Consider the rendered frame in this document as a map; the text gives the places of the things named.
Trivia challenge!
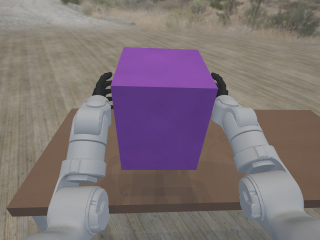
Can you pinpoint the right robot forearm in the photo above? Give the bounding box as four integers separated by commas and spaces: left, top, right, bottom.
211, 95, 304, 209

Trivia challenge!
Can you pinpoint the left robot hand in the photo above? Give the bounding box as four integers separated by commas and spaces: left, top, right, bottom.
92, 72, 114, 109

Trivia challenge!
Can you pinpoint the table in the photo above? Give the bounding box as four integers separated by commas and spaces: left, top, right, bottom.
6, 108, 320, 232

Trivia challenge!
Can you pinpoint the right robot hand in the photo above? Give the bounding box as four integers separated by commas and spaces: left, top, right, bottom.
211, 72, 228, 98

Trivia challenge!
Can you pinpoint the robot right upper arm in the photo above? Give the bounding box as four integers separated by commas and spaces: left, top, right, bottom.
238, 169, 320, 240

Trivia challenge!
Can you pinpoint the robot left upper arm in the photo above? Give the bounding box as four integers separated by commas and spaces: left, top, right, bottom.
21, 186, 110, 240

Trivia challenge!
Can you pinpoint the left robot forearm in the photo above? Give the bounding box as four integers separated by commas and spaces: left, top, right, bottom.
47, 95, 112, 226

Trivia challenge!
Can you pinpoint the carton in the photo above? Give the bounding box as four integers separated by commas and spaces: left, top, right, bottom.
110, 47, 218, 170

